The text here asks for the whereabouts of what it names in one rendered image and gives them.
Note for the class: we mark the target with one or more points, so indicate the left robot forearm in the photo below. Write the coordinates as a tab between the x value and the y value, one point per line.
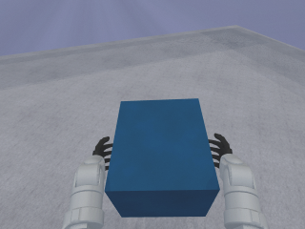
87	191

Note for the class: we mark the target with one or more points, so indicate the robot right hand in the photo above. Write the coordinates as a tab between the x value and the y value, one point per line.
224	148

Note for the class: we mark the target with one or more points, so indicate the right robot forearm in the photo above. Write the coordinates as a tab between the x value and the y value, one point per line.
242	207

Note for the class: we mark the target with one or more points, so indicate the robot left hand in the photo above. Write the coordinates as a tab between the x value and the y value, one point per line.
100	148

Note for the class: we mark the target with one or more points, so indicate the carton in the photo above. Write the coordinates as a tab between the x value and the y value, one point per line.
161	163

